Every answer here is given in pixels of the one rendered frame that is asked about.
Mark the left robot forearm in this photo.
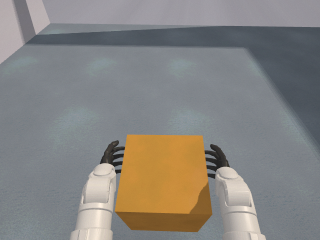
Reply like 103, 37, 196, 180
69, 163, 116, 240

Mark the right robot forearm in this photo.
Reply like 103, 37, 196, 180
215, 166, 266, 240

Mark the carton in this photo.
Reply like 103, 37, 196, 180
115, 134, 213, 232

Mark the robot right hand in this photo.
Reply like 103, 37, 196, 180
204, 144, 230, 179

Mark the robot left hand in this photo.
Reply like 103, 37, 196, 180
100, 140, 125, 174

